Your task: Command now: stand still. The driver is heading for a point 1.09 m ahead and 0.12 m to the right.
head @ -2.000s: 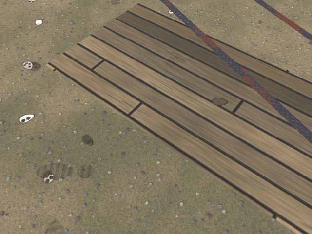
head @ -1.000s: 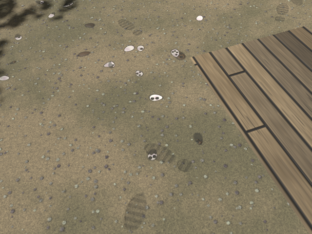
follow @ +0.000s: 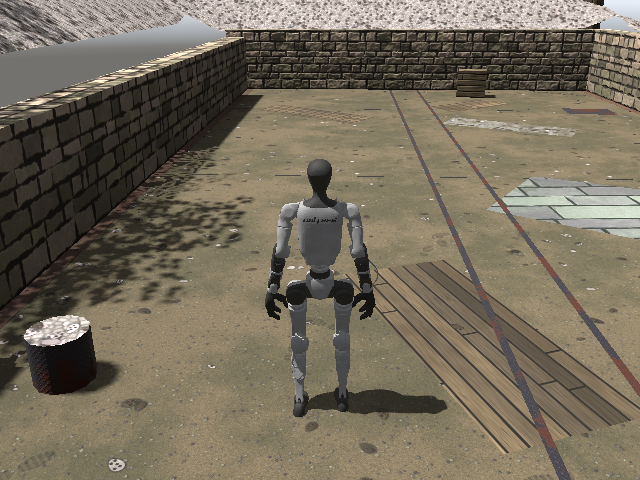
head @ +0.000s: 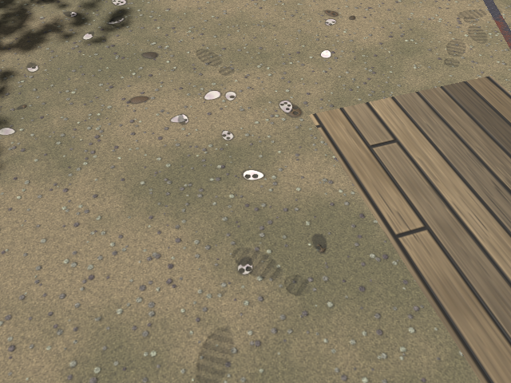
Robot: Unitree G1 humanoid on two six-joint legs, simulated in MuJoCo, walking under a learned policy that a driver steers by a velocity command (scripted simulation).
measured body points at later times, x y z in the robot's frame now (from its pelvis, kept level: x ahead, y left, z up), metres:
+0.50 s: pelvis +0.10 -0.04 +0.00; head +0.10 -0.06 +0.44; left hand +0.06 +0.20 -0.15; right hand +0.09 -0.29 -0.17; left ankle +0.03 +0.08 -0.68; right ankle +0.05 -0.11 -0.75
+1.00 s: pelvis +0.29 -0.03 -0.01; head +0.32 -0.02 +0.44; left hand +0.30 +0.19 -0.17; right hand +0.32 -0.26 -0.16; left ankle +0.36 +0.01 -0.75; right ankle +0.25 -0.16 -0.70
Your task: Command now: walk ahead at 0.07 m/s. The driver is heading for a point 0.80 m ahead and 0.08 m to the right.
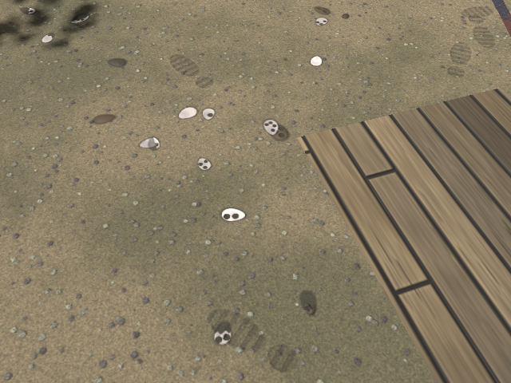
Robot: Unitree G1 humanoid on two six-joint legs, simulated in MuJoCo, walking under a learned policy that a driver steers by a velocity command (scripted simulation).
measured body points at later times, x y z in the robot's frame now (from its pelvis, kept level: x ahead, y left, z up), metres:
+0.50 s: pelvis +0.06 -0.03 +0.01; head +0.07 -0.03 +0.46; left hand +0.03 +0.17 -0.15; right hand +0.05 -0.25 -0.15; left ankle +0.07 +0.05 -0.74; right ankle +0.04 -0.14 -0.74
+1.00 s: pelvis +0.08 -0.04 +0.01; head +0.08 -0.04 +0.46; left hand +0.04 +0.16 -0.16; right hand +0.05 -0.25 -0.16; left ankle +0.07 +0.05 -0.74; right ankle +0.04 -0.14 -0.74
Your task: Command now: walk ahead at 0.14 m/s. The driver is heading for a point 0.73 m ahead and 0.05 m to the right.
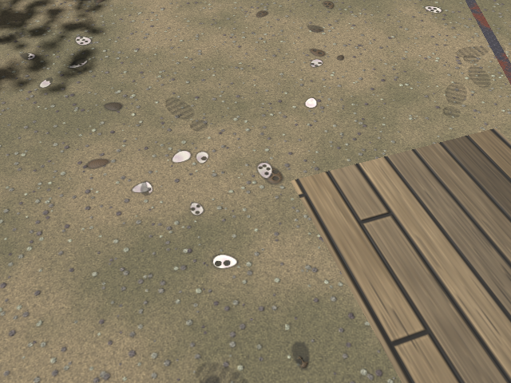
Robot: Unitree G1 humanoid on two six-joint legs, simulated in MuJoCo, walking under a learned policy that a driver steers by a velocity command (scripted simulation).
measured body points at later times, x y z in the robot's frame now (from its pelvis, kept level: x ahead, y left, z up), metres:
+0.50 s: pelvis +0.16 +0.06 +0.00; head +0.17 +0.08 +0.45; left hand +0.21 +0.30 -0.15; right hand +0.10 -0.17 -0.14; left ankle +0.10 +0.12 -0.74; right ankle +0.15 -0.07 -0.66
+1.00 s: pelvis +0.44 +0.03 +0.00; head +0.46 +0.03 +0.45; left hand +0.43 +0.28 -0.15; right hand +0.50 -0.21 -0.15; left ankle +0.45 +0.18 -0.66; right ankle +0.45 -0.01 -0.74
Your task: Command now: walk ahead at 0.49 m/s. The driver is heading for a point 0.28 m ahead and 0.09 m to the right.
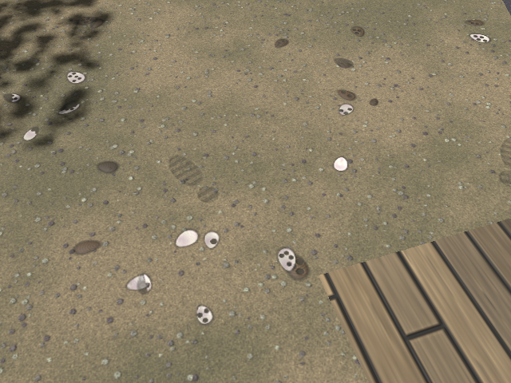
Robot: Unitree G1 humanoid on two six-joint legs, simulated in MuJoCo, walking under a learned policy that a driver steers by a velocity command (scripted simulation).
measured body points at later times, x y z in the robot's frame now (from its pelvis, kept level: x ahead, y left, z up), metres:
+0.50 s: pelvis +0.22 +0.05 +0.00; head +0.25 +0.06 +0.44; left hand +0.24 +0.27 -0.17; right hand +0.26 -0.19 -0.15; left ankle +0.30 +0.10 -0.74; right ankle +0.17 -0.09 -0.69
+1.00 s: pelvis +0.25 +0.02 +0.00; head +0.26 +0.02 +0.45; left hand +0.24 +0.23 -0.16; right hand +0.24 -0.20 -0.16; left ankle +0.30 +0.11 -0.74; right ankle +0.23 -0.09 -0.74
